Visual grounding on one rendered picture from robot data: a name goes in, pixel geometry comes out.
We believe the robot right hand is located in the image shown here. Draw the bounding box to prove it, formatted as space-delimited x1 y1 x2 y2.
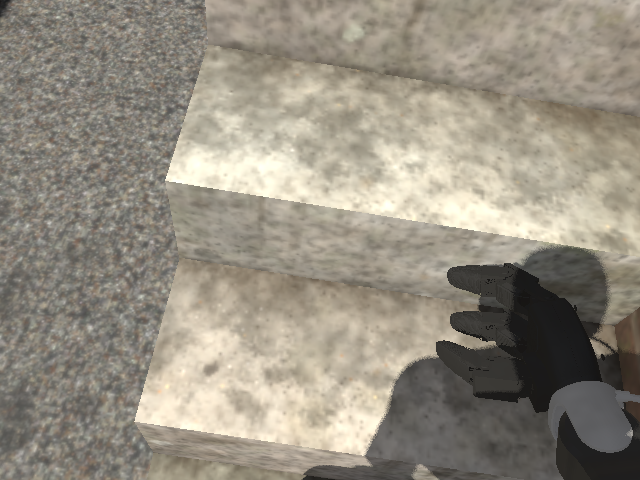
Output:
436 263 605 413

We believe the right robot forearm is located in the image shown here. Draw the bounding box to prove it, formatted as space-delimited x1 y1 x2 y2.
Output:
548 381 640 480

